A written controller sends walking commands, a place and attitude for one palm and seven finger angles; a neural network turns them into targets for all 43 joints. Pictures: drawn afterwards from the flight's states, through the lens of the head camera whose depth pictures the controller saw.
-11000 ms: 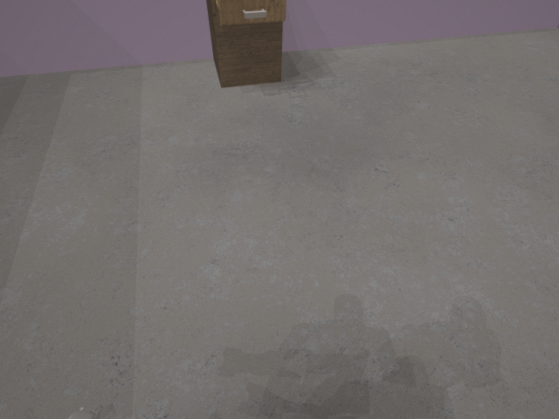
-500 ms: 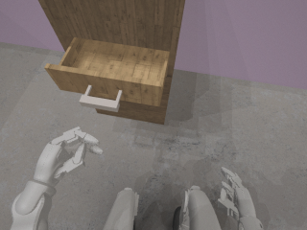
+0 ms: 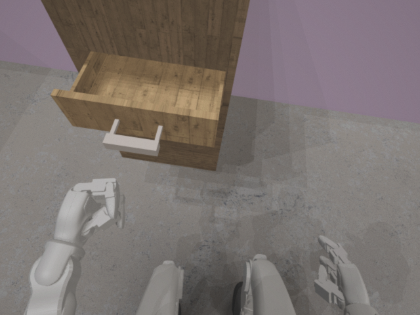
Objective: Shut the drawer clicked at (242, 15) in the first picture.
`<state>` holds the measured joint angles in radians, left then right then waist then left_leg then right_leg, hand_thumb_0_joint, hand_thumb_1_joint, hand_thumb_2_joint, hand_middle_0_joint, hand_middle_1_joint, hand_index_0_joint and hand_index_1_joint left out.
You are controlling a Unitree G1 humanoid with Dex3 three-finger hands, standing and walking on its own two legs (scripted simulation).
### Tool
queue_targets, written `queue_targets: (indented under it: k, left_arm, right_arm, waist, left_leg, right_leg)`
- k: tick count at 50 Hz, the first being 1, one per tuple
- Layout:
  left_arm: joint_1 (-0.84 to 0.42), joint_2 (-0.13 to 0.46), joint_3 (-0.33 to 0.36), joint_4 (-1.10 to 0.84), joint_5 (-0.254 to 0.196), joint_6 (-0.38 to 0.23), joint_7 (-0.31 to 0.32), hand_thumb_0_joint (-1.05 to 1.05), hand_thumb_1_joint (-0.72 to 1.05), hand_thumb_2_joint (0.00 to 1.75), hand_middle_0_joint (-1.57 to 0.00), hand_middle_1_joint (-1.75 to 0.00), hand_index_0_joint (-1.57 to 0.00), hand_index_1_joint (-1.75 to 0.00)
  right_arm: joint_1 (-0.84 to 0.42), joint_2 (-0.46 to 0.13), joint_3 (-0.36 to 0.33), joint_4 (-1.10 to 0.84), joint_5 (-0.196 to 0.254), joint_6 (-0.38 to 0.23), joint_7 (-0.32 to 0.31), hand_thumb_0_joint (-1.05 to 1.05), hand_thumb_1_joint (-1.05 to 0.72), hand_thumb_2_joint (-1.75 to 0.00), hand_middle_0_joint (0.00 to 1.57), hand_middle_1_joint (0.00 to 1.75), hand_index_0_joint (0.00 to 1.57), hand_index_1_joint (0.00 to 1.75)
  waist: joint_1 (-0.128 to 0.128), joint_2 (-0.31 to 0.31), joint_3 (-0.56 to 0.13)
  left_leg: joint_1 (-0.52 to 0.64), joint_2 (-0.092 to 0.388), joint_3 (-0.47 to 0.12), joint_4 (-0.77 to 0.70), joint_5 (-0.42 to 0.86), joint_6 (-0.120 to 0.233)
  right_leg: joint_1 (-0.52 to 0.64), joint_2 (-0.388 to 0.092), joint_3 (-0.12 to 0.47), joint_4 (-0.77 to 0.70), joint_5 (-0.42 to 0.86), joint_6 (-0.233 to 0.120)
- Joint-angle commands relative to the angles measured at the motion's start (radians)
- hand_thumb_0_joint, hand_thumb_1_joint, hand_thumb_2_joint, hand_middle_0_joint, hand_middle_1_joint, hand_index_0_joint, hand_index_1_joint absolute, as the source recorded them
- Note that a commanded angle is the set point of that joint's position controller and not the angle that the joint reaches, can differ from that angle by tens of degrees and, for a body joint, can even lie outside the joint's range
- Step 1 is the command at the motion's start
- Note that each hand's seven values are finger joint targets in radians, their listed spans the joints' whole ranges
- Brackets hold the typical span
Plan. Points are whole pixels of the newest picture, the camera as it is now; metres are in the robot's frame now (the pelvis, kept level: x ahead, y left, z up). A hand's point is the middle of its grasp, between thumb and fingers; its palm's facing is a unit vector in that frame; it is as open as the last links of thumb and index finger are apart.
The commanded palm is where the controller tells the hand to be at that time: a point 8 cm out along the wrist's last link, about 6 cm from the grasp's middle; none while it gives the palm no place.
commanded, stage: raise the hand and make a fist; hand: left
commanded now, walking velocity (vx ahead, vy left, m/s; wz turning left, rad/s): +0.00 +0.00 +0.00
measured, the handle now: (135, 135) +0.50 +0.20 -0.09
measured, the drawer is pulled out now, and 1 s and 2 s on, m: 0.15 0.15 0.15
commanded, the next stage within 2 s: bring the fist close to the handle in 0.64 s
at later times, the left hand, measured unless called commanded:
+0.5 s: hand (122, 203) +0.30 +0.17 +0.01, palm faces -0.13 -0.99 -0.03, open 3.3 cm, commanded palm +0.29 +0.23 +0.01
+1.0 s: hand (128, 198) +0.32 +0.17 -0.01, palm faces -0.14 -0.99 -0.03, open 3.3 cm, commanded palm +0.32 +0.22 -0.01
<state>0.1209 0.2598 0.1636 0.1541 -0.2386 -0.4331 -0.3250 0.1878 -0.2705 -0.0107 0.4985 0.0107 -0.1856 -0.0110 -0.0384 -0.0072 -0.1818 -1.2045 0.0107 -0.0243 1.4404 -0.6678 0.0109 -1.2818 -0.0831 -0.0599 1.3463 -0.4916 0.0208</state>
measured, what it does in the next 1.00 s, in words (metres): stands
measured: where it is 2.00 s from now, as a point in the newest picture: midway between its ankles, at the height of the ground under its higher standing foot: outside the picture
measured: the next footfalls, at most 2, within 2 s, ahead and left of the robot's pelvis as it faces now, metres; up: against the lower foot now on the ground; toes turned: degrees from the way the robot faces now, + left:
none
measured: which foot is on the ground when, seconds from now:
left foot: down 0.00-1.00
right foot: down 0.00-1.00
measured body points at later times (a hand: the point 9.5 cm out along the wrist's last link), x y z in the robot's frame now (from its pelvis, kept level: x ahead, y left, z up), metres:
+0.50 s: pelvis +0.01 -0.01 -0.01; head +0.14 +0.00 +0.42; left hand +0.31 +0.22 +0.01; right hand +0.18 -0.26 -0.10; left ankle +0.00 +0.11 -0.59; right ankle +0.07 -0.14 -0.59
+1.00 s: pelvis +0.00 -0.01 -0.02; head +0.14 +0.01 +0.40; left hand +0.32 +0.22 -0.01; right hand +0.18 -0.26 -0.12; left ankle +0.00 +0.11 -0.59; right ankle +0.07 -0.14 -0.59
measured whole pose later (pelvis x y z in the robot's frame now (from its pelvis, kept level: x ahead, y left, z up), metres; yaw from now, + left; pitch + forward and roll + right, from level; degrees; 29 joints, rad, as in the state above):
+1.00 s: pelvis +0.00 -0.01 -0.02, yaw +0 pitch +28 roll -2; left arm -0.09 0.28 0.21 0.36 -0.24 -0.46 -0.37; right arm 0.16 -0.27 0.00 0.53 0.01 -0.13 -0.01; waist -0.04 0.00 -0.20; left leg -1.32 0.02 -0.04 1.53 -0.69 -0.01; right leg -1.40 -0.08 -0.07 1.44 -0.52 0.00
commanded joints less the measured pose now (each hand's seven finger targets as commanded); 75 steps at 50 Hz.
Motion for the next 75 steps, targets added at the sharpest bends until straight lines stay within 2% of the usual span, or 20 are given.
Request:
queue_targets:
  k: [1,2,10,12,16,22,24,31,34,37,38,40,45,47,48,52,55,57,60,75]
  left_arm:
    - [-0.146,0.126,0.065,-0.193,-0.003,-0.056,-0.002,0.0,0.9,0.9,-1.4,-1.6,-1.4,-1.6]
    - [-0.128,0.097,0.045,-0.174,-0.003,-0.048,-0.005,0.0,0.9,0.9,-1.4,-1.6,-1.4,-1.6]
    - [-0.216,0.138,0.089,-0.11,-0.003,-0.036,-0.01,0.0,0.9,0.9,-1.4,-1.6,-1.4,-1.6]
    - [-0.25,0.113,0.068,-0.124,-0.004,-0.038,-0.017,0.0,0.9,0.9,-1.4,-1.6,-1.4,-1.6]
    - [-0.177,0.147,0.11,-0.142,-0.021,-0.033,-0.031,0.0,0.9,0.9,-1.4,-1.6,-1.4,-1.6]
    - [-0.132,0.144,0.119,-0.15,-0.036,-0.046,-0.035,0.0,0.9,0.9,-1.4,-1.6,-1.4,-1.6]
    - [-0.165,0.126,0.093,-0.152,-0.034,-0.057,-0.03,0.0,0.9,0.9,-1.4,-1.6,-1.4,-1.6]
    - [-0.17,0.137,0.09,-0.149,-0.035,-0.077,-0.044,0.0,0.9,0.9,-1.4,-1.6,-1.4,-1.6]
    - [-0.172,0.153,0.114,-0.126,-0.035,-0.067,-0.037,0.0,0.9,0.9,-1.4,-1.6,-1.4,-1.6]
    - [-0.177,0.165,0.13,-0.132,-0.041,-0.063,-0.041,0.0,0.9,0.9,-1.4,-1.6,-1.4,-1.6]
    - [-0.177,0.156,0.126,-0.097,-0.035,-0.06,-0.038,0.0,0.9,0.9,-1.4,-1.6,-1.4,-1.6]
    - [-0.24,0.152,0.121,-0.046,-0.037,-0.069,-0.042,0.0,0.9,0.9,-1.4,-1.6,-1.4,-1.6]
    - [-0.334,0.147,0.099,0.01,-0.025,-0.092,-0.057,0.0,0.9,0.9,-1.4,-1.6,-1.4,-1.6]
    - [-0.37,0.144,0.091,-0.001,-0.015,-0.098,-0.059,0.0,0.9,0.9,-1.4,-1.6,-1.4,-1.6]
    - [-0.371,0.15,0.1,0.015,-0.013,-0.095,-0.055,0.0,0.9,0.9,-1.4,-1.6,-1.4,-1.6]
    - [-0.436,0.152,0.097,0.046,0.005,-0.09,-0.038,0.0,0.9,0.9,-1.4,-1.6,-1.4,-1.6]
    - [-0.456,0.178,0.128,0.076,0.006,-0.084,-0.017,0.0,0.9,0.9,-1.4,-1.6,-1.4,-1.6]
    - [-0.488,0.183,0.13,0.072,0.018,-0.086,-0.008,0.0,0.9,0.9,-1.4,-1.6,-1.4,-1.6]
    - [-0.529,0.185,0.133,0.102,0.022,-0.091,0.003,0.0,0.9,0.9,-1.4,-1.6,-1.4,-1.6]
    - [-0.724,0.219,0.144,0.233,0.038,-0.115,-0.01,0.0,0.9,0.9,-1.4,-1.6,-1.4,-1.6]
  right_arm:
    - [0.026,-0.152,-0.059,-0.127,0.004,-0.023,-0.004,0.0,-0.9,-0.9,0.2,0.3,0.2,0.3]
    - [0.022,-0.147,-0.06,-0.133,0.005,-0.02,-0.002,0.0,-0.9,-0.9,0.2,0.3,0.2,0.3]
    - [0.021,-0.142,-0.053,-0.121,0.004,0.008,-0.009,0.0,-0.9,-0.9,0.2,0.3,0.2,0.3]
    - [0.013,-0.137,-0.054,-0.119,0.005,0.012,-0.005,0.0,-0.9,-0.9,0.2,0.3,0.2,0.3]
    - [0.018,-0.136,-0.058,-0.127,0.009,0.022,0.0,0.0,-0.9,-0.9,0.2,0.3,0.2,0.3]
    - [0.011,-0.133,-0.061,-0.131,0.014,0.027,0.001,0.0,-0.9,-0.9,0.2,0.3,0.2,0.3]
    - [0.011,-0.135,-0.061,-0.123,0.014,0.024,-0.001,0.0,-0.9,-0.9,0.2,0.3,0.2,0.3]
    - [0.017,-0.142,-0.061,-0.119,0.013,0.018,-0.006,0.0,-0.9,-0.9,0.2,0.3,0.2,0.3]
    - [0.014,-0.142,-0.062,-0.119,0.015,0.02,-0.008,0.0,-0.9,-0.9,0.2,0.3,0.2,0.3]
    - [0.011,-0.138,-0.057,-0.125,0.014,0.023,-0.009,0.0,-0.9,-0.9,0.2,0.3,0.2,0.3]
    - [0.013,-0.139,-0.057,-0.119,0.014,0.023,-0.008,0.0,-0.9,-0.9,0.2,0.3,0.2,0.3]
    - [0.02,-0.143,-0.054,-0.104,0.012,0.022,-0.014,0.0,-0.9,-0.9,0.2,0.3,0.2,0.3]
    - [0.022,-0.152,-0.052,-0.092,0.007,0.015,-0.014,0.0,-0.9,-0.9,0.2,0.3,0.2,0.3]
    - [0.016,-0.152,-0.055,-0.087,0.003,0.014,-0.01,0.0,-0.9,-0.9,0.2,0.3,0.2,0.3]
    - [0.019,-0.153,-0.056,-0.086,0.003,0.016,-0.01,0.0,-0.9,-0.9,0.2,0.3,0.2,0.3]
    - [0.018,-0.159,-0.055,-0.078,0.0,0.026,-0.006,0.0,-0.9,-0.9,0.2,0.3,0.2,0.3]
    - [0.025,-0.162,-0.053,-0.08,-0.001,0.036,-0.004,0.0,-0.9,-0.9,0.2,0.3,0.2,0.3]
    - [0.02,-0.161,-0.054,-0.079,-0.003,0.043,-0.001,0.0,-0.9,-0.9,0.2,0.3,0.2,0.3]
    - [0.024,-0.163,-0.053,-0.071,-0.005,0.05,-0.002,0.0,-0.9,-0.9,0.2,0.3,0.2,0.3]
    - [0.052,-0.175,-0.049,-0.043,-0.013,0.085,0.003,0.0,-0.9,-0.9,0.2,0.3,0.2,0.3]
  waist:
    - [-0.001,0.092,-0.366]
    - [-0.001,0.082,-0.366]
    - [0.001,0.055,-0.393]
    - [-0.003,0.054,-0.421]
    - [0.016,0.036,-0.468]
    - [0.018,0.045,-0.418]
    - [-0.004,0.032,-0.394]
    - [0.001,0.053,-0.405]
    - [-0.002,0.017,-0.383]
    - [0.013,0.049,-0.397]
    - [0.003,0.026,-0.387]
    - [-0.018,0.004,-0.349]
    - [-0.021,0.033,-0.373]
    - [-0.012,0.075,-0.424]
    - [-0.014,0.045,-0.435]
    - [-0.016,0.082,-0.447]
    - [-0.016,0.043,-0.465]
    - [-0.013,0.07,-0.492]
    - [-0.027,0.044,-0.497]
    - [-0.057,0.078,-0.532]
  left_leg:
    - [0.208,-0.02,-0.035,-0.24,0.382,-0.013]
    - [0.205,-0.023,-0.031,-0.237,0.38,-0.011]
    - [0.154,-0.027,-0.022,-0.199,0.385,-0.004]
    - [0.162,-0.027,-0.017,-0.194,0.398,-0.002]
    - [0.159,-0.025,-0.01,-0.193,0.442,0.0]
    - [0.12,-0.028,-0.001,-0.199,0.392,0.001]
    - [0.105,-0.029,0.003,-0.19,0.352,0.006]
    - [0.123,-0.029,0.0,-0.188,0.348,0.007]
    - [0.083,-0.031,0.007,-0.183,0.314,0.01]
    - [0.088,-0.032,0.008,-0.188,0.315,0.008]
    - [0.075,-0.032,0.007,-0.181,0.311,0.009]
    - [0.042,-0.029,0.003,-0.154,0.289,0.012]
    - [0.036,-0.031,-0.002,-0.134,0.281,0.009]
    - [0.056,-0.031,-0.001,-0.129,0.306,0.006]
    - [0.046,-0.031,-0.001,-0.12,0.309,0.009]
    - [0.049,-0.029,-0.013,-0.112,0.315,0.001]
    - [0.014,-0.029,-0.012,-0.096,0.314,0.005]
    - [0.012,-0.03,-0.009,-0.09,0.309,0.002]
    - [-0.017,-0.028,-0.011,-0.07,0.299,0.006]
    - [-0.107,-0.03,-0.013,0.008,0.277,0.006]
  right_leg:
    - [0.262,0.07,-0.019,-0.101,0.133,-0.052]
    - [0.269,0.068,-0.017,-0.104,0.134,-0.051]
    - [0.292,0.07,-0.006,-0.089,0.164,-0.052]
    - [0.31,0.066,0.003,-0.093,0.186,-0.048]
    - [0.377,0.067,0.01,-0.091,0.248,-0.048]
    - [0.376,0.065,0.02,-0.104,0.209,-0.046]
    - [0.354,0.064,0.023,-0.116,0.172,-0.041]
    - [0.336,0.069,0.023,-0.11,0.157,-0.046]
    - [0.356,0.066,0.036,-0.126,0.13,-0.04]
    - [0.367,0.067,0.04,-0.123,0.128,-0.044]
    - [0.357,0.068,0.036,-0.12,0.126,-0.042]
    - [0.312,0.073,0.035,-0.109,0.104,-0.042]
    - [0.261,0.073,0.028,-0.073,0.094,-0.048]
    - [0.254,0.067,0.027,-0.055,0.12,-0.049]
    - [0.26,0.067,0.03,-0.052,0.127,-0.047]
    - [0.195,0.066,0.015,-0.016,0.122,-0.051]
    - [0.211,0.068,0.018,-0.003,0.128,-0.051]
    - [0.2,0.064,0.023,0.005,0.124,-0.05]
    - [0.186,0.065,0.022,0.019,0.121,-0.049]
    - [0.1,0.062,0.028,0.086,0.113,-0.052]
